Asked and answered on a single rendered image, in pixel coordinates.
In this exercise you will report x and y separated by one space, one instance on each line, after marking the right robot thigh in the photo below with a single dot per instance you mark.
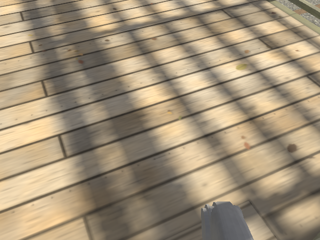
223 221

